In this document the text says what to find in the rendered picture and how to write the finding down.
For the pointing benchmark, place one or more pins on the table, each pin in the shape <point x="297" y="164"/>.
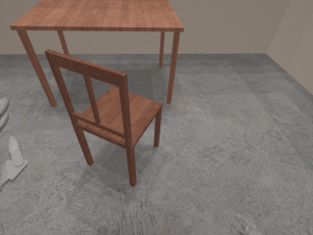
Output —
<point x="100" y="15"/>

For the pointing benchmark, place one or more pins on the left robot hand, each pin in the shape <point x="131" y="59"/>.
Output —
<point x="12" y="168"/>

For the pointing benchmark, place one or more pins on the chair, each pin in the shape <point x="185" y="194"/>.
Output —
<point x="118" y="116"/>

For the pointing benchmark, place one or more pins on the right robot hand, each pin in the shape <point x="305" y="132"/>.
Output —
<point x="247" y="225"/>

